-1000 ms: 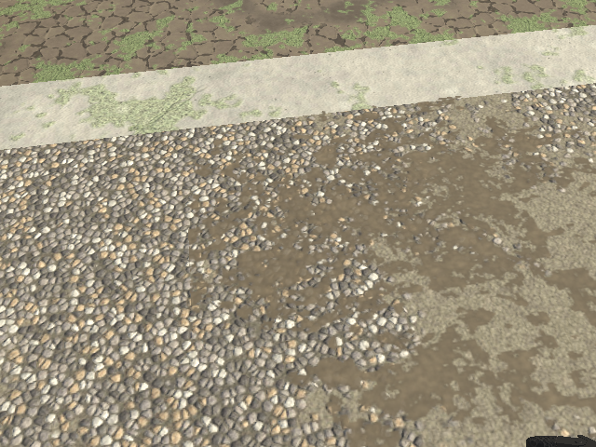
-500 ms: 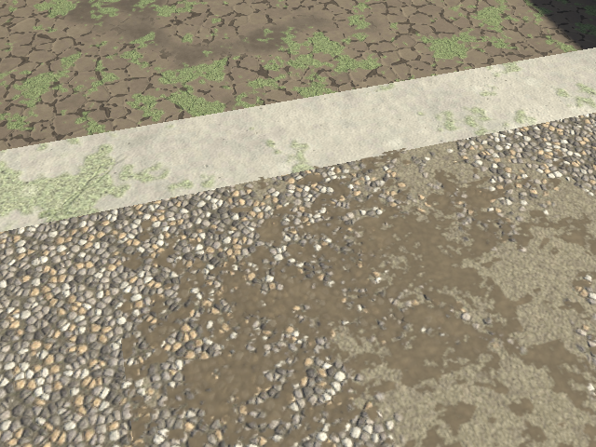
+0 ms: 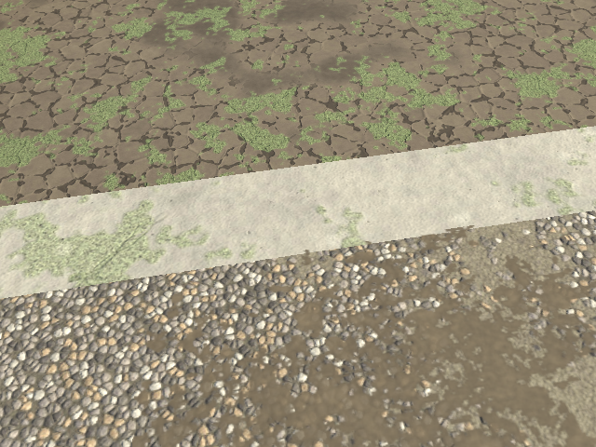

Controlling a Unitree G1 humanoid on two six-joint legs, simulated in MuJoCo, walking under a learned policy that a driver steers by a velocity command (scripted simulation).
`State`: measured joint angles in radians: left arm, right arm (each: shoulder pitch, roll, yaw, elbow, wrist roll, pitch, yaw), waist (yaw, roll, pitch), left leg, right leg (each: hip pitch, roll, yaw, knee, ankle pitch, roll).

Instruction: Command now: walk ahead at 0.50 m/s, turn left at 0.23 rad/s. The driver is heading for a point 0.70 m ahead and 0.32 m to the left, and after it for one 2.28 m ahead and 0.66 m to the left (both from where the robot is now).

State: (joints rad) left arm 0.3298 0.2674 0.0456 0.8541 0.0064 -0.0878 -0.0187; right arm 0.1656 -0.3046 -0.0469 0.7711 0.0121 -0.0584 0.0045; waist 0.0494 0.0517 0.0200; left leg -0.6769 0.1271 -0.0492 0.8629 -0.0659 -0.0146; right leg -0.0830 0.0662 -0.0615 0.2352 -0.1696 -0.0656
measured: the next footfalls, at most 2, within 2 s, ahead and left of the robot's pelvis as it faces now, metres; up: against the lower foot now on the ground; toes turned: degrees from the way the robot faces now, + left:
left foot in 0.24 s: +0.31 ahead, +0.16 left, +0.00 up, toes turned +9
right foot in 0.74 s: +0.49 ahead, +0.00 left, +0.00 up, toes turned +30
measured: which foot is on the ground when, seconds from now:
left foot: up 0.00-0.22, down 0.24-0.74, up 0.76-1.00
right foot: down 0.00-0.26, up 0.28-0.72, down 0.74-1.00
